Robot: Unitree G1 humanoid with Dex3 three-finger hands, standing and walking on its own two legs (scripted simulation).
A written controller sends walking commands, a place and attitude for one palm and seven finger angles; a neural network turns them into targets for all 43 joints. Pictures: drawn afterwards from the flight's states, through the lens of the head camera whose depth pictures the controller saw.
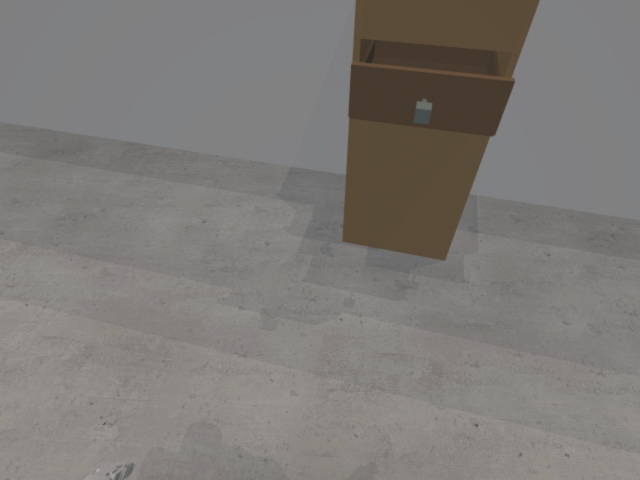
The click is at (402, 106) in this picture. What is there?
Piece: drawer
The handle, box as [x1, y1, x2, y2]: [413, 98, 431, 123]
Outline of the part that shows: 422,98 421,102 417,101 413,122 428,123 431,110 431,103 427,102 426,99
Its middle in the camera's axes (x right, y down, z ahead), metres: +0.25 -0.32 +0.96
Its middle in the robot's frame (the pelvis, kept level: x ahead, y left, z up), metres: +0.95 -0.20 +0.00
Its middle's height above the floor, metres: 0.77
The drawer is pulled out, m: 0.16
